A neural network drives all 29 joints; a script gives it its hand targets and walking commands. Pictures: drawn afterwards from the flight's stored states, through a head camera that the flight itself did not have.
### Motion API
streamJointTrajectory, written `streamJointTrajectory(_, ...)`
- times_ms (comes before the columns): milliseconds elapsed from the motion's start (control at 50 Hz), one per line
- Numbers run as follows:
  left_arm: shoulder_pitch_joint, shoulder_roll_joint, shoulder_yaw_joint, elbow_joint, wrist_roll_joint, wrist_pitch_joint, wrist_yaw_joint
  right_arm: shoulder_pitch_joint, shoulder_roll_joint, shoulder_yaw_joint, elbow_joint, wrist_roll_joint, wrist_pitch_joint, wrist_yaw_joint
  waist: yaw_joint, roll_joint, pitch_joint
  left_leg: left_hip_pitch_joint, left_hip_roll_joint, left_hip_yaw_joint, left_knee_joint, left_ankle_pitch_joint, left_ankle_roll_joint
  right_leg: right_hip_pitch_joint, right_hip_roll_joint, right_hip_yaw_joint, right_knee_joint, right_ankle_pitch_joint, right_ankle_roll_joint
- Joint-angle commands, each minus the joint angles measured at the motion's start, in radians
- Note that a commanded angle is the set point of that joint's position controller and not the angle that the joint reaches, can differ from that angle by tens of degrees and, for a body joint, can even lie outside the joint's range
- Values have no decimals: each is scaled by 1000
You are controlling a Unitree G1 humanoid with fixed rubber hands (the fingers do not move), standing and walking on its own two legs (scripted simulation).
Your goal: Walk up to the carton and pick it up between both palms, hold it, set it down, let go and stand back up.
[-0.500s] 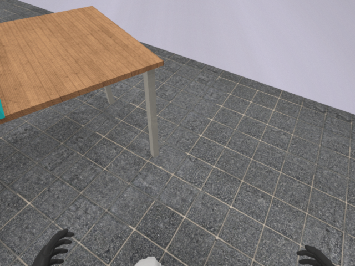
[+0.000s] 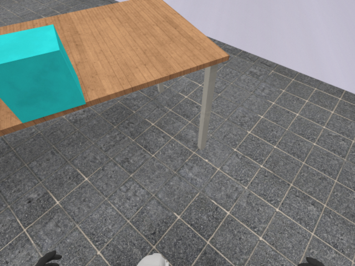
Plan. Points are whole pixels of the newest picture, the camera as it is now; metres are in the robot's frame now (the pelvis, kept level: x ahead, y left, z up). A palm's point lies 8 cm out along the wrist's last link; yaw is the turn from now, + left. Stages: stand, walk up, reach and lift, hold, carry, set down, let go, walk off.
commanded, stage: walk up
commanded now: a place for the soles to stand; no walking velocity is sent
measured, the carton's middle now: (37, 74) +0.65 +0.48 +0.06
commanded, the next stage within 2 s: none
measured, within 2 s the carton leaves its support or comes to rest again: neither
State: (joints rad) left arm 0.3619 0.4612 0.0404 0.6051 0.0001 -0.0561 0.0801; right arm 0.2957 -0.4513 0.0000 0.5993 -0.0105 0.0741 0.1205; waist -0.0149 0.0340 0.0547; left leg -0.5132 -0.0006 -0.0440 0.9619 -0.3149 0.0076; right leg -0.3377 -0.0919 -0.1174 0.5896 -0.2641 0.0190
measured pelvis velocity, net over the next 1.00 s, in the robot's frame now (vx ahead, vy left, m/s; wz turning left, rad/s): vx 0.07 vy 0.24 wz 0.27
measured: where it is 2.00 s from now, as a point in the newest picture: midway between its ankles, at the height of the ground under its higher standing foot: outside the picture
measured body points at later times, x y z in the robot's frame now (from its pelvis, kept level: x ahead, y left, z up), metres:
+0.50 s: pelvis +0.02 +0.12 -0.01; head +0.06 +0.12 +0.44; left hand +0.08 +0.47 -0.07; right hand +0.19 -0.16 -0.10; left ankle +0.01 +0.20 -0.68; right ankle +0.05 +0.00 -0.72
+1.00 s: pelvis +0.07 +0.24 +0.00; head +0.10 +0.23 +0.45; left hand +0.09 +0.59 -0.06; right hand +0.21 -0.04 -0.11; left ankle +0.05 +0.29 -0.72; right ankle +0.13 +0.16 -0.72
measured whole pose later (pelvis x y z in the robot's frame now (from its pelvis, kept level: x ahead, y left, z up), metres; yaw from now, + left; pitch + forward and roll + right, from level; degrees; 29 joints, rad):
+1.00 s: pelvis +0.07 +0.24 +0.00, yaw +15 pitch -1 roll +0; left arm 0.34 0.46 0.04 0.61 0.00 -0.07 0.05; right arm 0.42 -0.45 0.00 0.60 -0.01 -0.01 0.08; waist -0.02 0.04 0.07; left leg -0.27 -0.16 -0.05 0.62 -0.33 0.11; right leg -0.39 -0.04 -0.12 0.74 -0.41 -0.08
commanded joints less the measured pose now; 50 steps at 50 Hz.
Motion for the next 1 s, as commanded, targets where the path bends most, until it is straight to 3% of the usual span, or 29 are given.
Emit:
streamJointTrajectory(0, -61, 351, 152, -31, 53, -34, -5, 80, -156, -117, -69, -38, -17, 9, -55, -234, -112, 110, 84, 18, -279, -104, 21, 120, -287, 74, -98, 70, -204)
streamJointTrajectory(40, -42, 259, 121, -3, 44, -5, -5, 167, -192, -130, -11, -52, -32, 3, -78, 5, -31, 283, -63, 1, -459, -96, 78, -100, -102, -42, 207, -136, -113)
streamJointTrajectory(60, -27, 174, 92, -59, 10, 5, -11, 140, -326, -152, -50, -64, -34, -5, -58, 324, 9, 294, 132, -506, -640, -89, 182, -325, 47, -87, 418, -372, -27)
streamJointTrajectory(80, -67, 203, 83, -78, 4, 8, 1, 99, -379, -156, -83, -49, -36, -6, -60, 306, 23, 225, 223, -701, -721, -58, 262, -378, 73, 11, 510, -446, -7)
streamJointTrajectory(100, -118, 221, 90, -67, 0, 3, 1, 87, -340, -160, -77, -47, -35, -11, -70, 167, 84, 175, 212, -696, -699, 59, 299, -350, 70, 73, 563, -419, -27)
streamJointTrajectory(160, -18, 199, 81, -23, -12, -13, 0, 64, -271, -153, -103, -52, -31, -21, -28, 185, 59, 174, 125, -520, -629, 185, 249, -246, 47, 65, 402, -319, -51)
streamJointTrajectory(220, 32, 193, 79, -16, -22, -19, -1, 82, -230, -128, -133, -9, -34, -28, -10, 129, 6, 272, 145, -587, -628, 243, 171, -159, 88, 106, 286, -263, -73)
streamJointTrajectory(260, 66, 183, 78, -12, -31, -28, 3, 69, -211, -126, -125, -6, -35, -32, -1, 114, -24, 292, 162, -558, -589, 352, 164, -73, 86, 127, 151, -239, -85)
streamJointTrajectory(300, 174, 173, 77, 23, -29, -37, 9, -16, -194, -117, -149, -12, -34, -29, 59, 120, -84, 188, 104, -452, -514, 358, 117, 127, 87, 130, -42, -98, -97)
streamJointTrajectory(320, 269, 201, 87, 43, -29, -44, 17, -68, -180, -109, -157, -6, -36, -24, 109, 127, -120, 56, 70, -406, -447, 235, 58, 347, 47, 165, -177, 1, -112)
streamJointTrajectory(340, 291, 278, 113, 61, -6, -50, 23, -43, -127, -93, -147, 3, -38, -19, 130, -90, -138, -175, -55, -248, -233, -96, -10, 560, -147, 355, -249, -38, -126)
streamJointTrajectory(360, 163, 333, 141, 33, 2, -46, 23, -5, -129, -90, -129, -18, -42, -20, 85, -153, -113, -266, -93, -137, -21, -191, -27, 478, -414, 580, -278, -73, -194)
streamJointTrajectory(380, 55, 329, 146, 8, -3, -43, 17, -10, -214, -107, -108, -27, -39, -25, 57, -54, -72, -245, -9, -145, 134, -168, -28, 353, -499, 572, -274, -62, -305)
streamJointTrajectory(400, 22, 312, 142, -16, -3, -49, 12, 10, -243, -116, -84, -18, -36, -20, 22, -18, -60, -235, 12, -147, 240, -151, -28, 341, -488, 535, -247, 13, -338)
streamJointTrajectory(420, 7, 278, 125, -23, -1, -52, 7, 18, -252, -123, -74, -14, -35, -15, 4, 42, -44, -220, 24, -151, 215, -121, -25, 313, -417, 426, -232, 57, -291)
streamJointTrajectory(440, -3, 282, 122, -21, 10, -59, 5, 21, -238, -125, -80, -9, -32, -9, 2, -57, -36, -226, 54, -147, 190, -101, -25, 310, -377, 357, -208, 77, -271)
streamJointTrajectory(500, 64, 286, 124, -7, 17, -62, -5, 1, -189, -113, -76, -11, -40, 1, 42, -114, -35, -190, 77, -74, 71, -81, -27, 298, -312, 196, -102, 354, -263)
streamJointTrajectory(560, 17, 339, 140, -17, 28, -59, -16, -2, -160, -102, -80, -4, -49, 6, 19, -175, -82, 0, 74, -9, -168, -147, 2, 187, -286, 91, -33, 331, -245)
streamJointTrajectory(580, -7, 353, 143, -4, 32, -50, -16, 49, -157, -122, -56, -3, -53, 6, -30, -181, -101, 124, 41, 52, -232, -88, 9, 108, -264, 35, 13, 249, -218)
streamJointTrajectory(600, -28, 339, 134, 1, 35, -40, -19, 109, -184, -131, -36, -6, -51, 0, -72, -138, -106, 264, -1, 71, -311, -62, 26, -6, -233, -12, 98, 60, -174)
streamJointTrajectory(620, -37, 263, 112, 4, 37, -24, -24, 180, -219, -148, 3, -15, -56, -5, -93, 12, -60, 350, -51, 3, -380, -94, 48, -150, -137, -59, 322, -125, -123)
streamJointTrajectory(640, -64, 172, 76, -45, 16, -19, -20, 173, -363, -168, -27, -10, -70, -18, -120, 448, 8, 406, 173, -585, -664, -155, 127, -469, 73, -88, 589, -405, -39)
streamJointTrajectory(660, -130, 229, 73, -51, 5, -15, -13, 177, -357, -158, -36, 0, -73, -25, -117, 189, 33, 341, 236, -830, -732, -87, 166, -490, 70, 67, 651, -447, -46)
streamJointTrajectory(680, -113, 241, 74, -30, 1, -16, -16, 150, -333, -154, -28, 5, -71, -34, -81, 93, 76, 286, 212, -778, -700, -70, 171, -434, 48, 122, 643, -367, -60)
streamJointTrajectory(720, -74, 217, 71, -12, -3, -19, -23, 129, -269, -152, -53, -5, -81, -54, -62, 45, 63, 318, 143, -649, -656, -10, 132, -400, 8, 146, 567, -268, -76)
streamJointTrajectory(760, -25, 230, 82, 8, -4, -15, -30, 102, -238, -139, -64, -4, -85, -52, -25, 95, 73, 265, 126, -591, -669, -37, 115, -296, 16, 142, 498, -235, -67)
streamJointTrajectory(820, -40, 220, 83, -7, -6, -23, -37, 161, -220, -136, -65, -13, -93, -54, -38, 2, 75, 299, 158, -646, -673, -42, 163, -247, 36, 151, 327, -270, -75)
streamJointTrajectory(940, 30, 206, 75, 1, -16, -41, -25, 194, -187, -127, -71, 2, -100, -63, -22, 50, -36, 373, 146, -538, -543, 467, 65, -70, 47, 169, 98, -184, -119)
streamJointTrajectory(980, 122, 192, 82, 26, -16, -47, -13, 81, -183, -117, -93, 6, -94, -59, 67, 26, -75, 155, 87, -402, -421, 510, 26, 215, 52, 158, -79, -14, -136)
